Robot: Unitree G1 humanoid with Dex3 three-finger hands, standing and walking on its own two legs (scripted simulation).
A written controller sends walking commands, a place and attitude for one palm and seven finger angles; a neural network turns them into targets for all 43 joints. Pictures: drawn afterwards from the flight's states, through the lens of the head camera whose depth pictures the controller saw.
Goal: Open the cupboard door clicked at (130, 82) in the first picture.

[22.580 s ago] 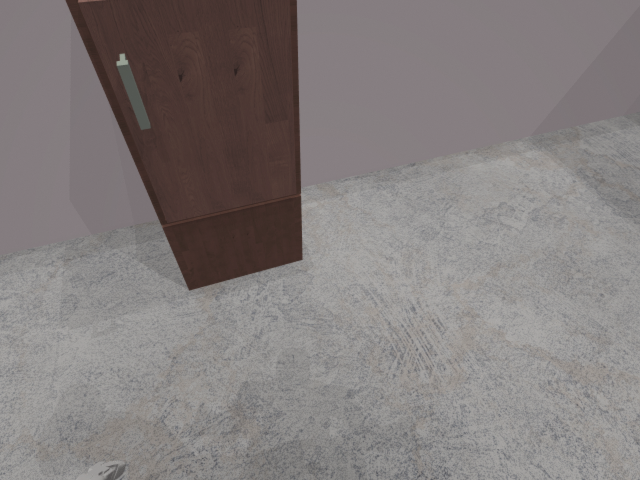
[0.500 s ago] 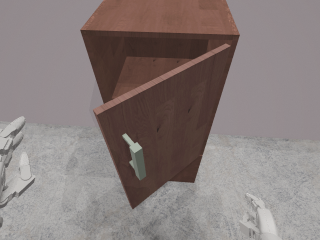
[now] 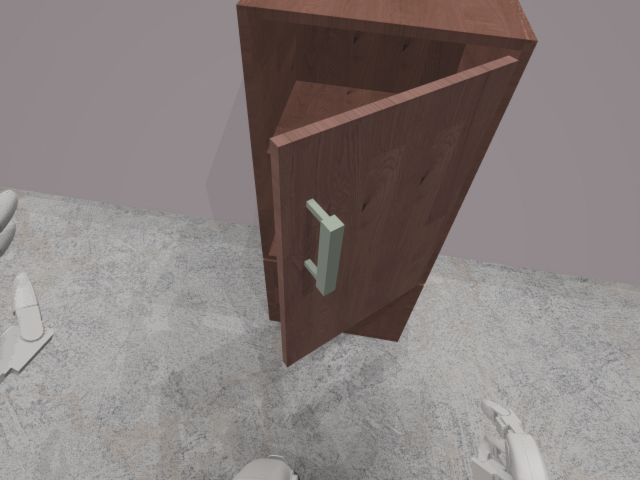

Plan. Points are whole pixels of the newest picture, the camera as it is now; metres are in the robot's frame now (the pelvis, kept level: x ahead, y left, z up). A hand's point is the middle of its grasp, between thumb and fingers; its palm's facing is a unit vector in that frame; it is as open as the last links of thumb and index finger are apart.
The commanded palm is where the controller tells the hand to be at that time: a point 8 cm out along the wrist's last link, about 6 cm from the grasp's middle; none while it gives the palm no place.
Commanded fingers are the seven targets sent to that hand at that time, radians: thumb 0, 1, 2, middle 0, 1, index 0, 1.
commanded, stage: step back with the hand held close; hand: left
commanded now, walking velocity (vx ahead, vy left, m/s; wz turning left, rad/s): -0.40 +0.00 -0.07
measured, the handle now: (320, 249) +0.40 +0.04 +0.06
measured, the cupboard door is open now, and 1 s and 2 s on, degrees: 44 44 44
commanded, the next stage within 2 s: stop stepping back and stand still in 0.26 s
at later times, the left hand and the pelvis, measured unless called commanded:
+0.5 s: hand (20, 385) +0.15 +0.25 +0.18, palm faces +0.27 -0.87 -0.41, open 7.4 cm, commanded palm +0.08 +0.30 +0.19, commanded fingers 0.00 0.90 0.90 -0.20 -0.30 -0.20 -0.30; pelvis -0.10 +0.02 +0.00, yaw -8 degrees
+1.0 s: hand out of the picture +0.06 +0.28 +0.18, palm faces +0.36 -0.83 -0.43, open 7.4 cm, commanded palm +0.00 +0.33 +0.19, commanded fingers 0.00 0.90 0.90 -0.20 -0.30 -0.20 -0.30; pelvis -0.17 +0.04 +0.01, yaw -5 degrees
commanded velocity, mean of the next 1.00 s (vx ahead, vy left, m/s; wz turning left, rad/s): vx -0.02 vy -0.02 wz -0.02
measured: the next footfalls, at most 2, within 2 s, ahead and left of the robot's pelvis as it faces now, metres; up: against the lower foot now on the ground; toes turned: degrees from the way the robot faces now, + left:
right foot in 0.32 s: -0.13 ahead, -0.07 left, +0.00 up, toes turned -1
left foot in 0.44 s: +0.05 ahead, +0.08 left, +0.00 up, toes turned -7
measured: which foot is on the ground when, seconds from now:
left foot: down 0.00-0.30, up 0.32-0.42, down 0.44-0.64, up 0.66-0.84, down 0.86-1.00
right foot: down 0.00-0.04, up 0.06-0.30, down 0.32-1.00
